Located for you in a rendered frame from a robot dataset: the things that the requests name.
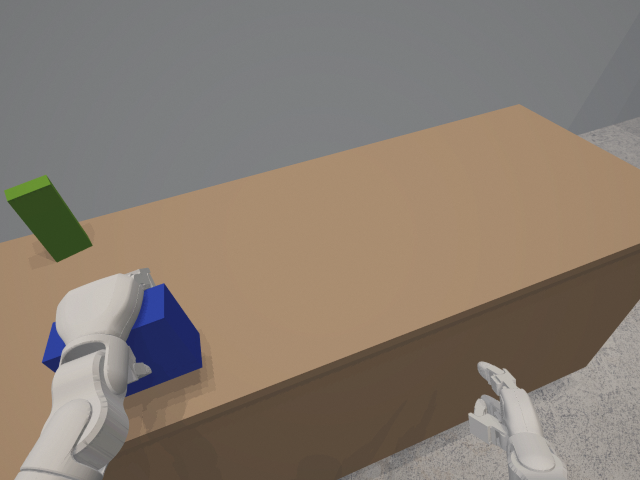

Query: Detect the table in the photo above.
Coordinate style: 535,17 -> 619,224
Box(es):
0,104 -> 640,480

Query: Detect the right robot hand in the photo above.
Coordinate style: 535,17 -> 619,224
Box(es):
468,361 -> 544,451

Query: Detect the sponge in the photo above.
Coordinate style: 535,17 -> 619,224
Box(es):
42,283 -> 202,397

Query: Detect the robot left forearm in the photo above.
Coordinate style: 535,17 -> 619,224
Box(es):
14,334 -> 129,480

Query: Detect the robot right forearm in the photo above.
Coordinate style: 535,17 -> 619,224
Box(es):
506,432 -> 568,480

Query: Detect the left robot hand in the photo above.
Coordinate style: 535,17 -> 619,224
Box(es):
56,268 -> 156,384

